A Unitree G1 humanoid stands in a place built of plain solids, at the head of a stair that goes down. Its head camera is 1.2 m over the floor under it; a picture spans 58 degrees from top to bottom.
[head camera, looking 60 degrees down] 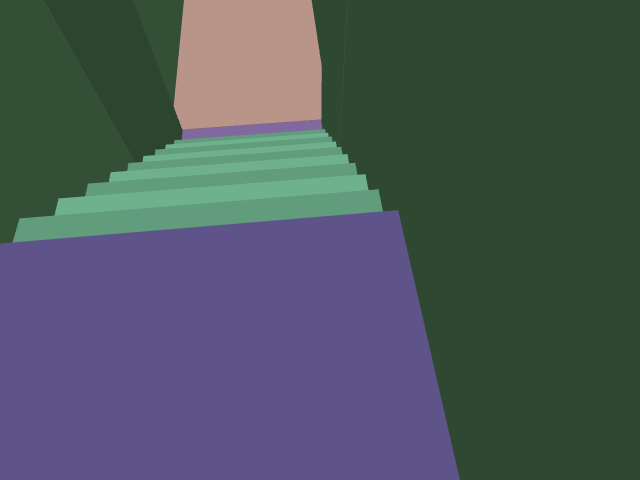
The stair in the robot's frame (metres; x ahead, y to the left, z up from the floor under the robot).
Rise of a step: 0.20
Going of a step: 0.24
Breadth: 1.40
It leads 6 degrees to the left of straight ahead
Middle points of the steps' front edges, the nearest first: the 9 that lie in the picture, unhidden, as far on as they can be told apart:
0.74 0.44 0.00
0.98 0.46 -0.20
1.21 0.48 -0.40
1.45 0.51 -0.60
1.69 0.53 -0.80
1.92 0.56 -1.00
2.16 0.58 -1.20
2.40 0.60 -1.40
2.63 0.63 -1.60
